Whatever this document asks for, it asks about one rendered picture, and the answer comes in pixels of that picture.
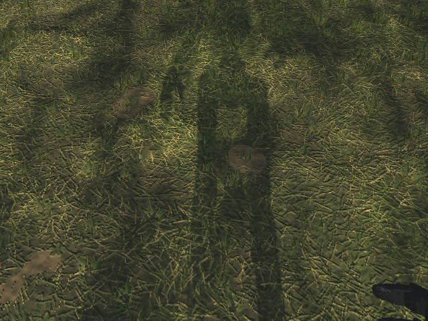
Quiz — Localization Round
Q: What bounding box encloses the right robot hand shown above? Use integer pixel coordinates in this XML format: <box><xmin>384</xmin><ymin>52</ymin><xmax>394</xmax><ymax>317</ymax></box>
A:
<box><xmin>372</xmin><ymin>283</ymin><xmax>428</xmax><ymax>321</ymax></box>

